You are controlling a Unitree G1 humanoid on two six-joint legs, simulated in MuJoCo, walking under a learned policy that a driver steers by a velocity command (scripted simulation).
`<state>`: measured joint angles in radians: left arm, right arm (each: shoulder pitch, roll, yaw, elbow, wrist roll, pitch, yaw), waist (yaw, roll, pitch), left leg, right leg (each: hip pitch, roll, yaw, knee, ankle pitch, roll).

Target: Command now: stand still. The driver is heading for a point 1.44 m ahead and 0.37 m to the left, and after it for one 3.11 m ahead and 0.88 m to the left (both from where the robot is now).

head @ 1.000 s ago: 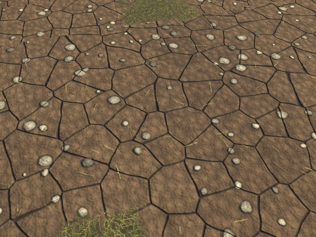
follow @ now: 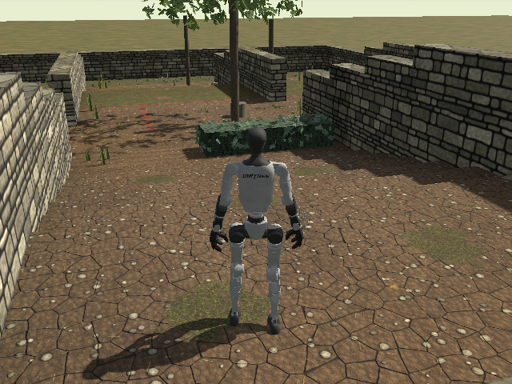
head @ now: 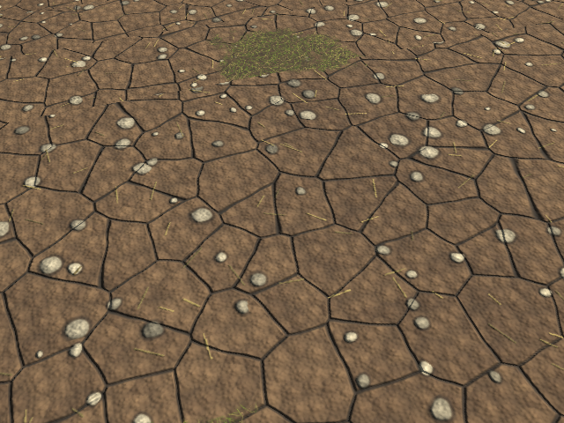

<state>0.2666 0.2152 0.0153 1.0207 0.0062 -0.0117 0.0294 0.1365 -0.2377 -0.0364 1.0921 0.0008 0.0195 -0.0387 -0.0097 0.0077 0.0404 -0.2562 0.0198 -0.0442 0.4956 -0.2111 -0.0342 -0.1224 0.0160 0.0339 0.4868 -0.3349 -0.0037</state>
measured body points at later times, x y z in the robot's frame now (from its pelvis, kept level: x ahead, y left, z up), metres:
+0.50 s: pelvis +0.00 +0.00 +0.00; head +0.01 +0.00 +0.45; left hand -0.01 +0.24 -0.15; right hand +0.03 -0.25 -0.15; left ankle +0.04 +0.14 -0.74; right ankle -0.04 -0.12 -0.74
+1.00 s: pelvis +0.01 +0.01 +0.00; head +0.01 +0.01 +0.45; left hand -0.04 +0.24 -0.16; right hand +0.02 -0.24 -0.16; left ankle +0.03 +0.14 -0.73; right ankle -0.04 -0.12 -0.74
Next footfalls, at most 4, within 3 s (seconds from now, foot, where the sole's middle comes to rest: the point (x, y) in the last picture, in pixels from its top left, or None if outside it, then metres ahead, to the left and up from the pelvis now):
1.60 right None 0.45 -0.11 -0.77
2.18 left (247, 326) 0.77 0.12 -0.77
2.68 right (298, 231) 1.09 -0.02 -0.77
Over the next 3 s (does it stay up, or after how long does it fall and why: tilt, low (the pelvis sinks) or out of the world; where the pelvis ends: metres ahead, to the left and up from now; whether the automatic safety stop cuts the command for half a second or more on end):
stays up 1.05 0.08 0.01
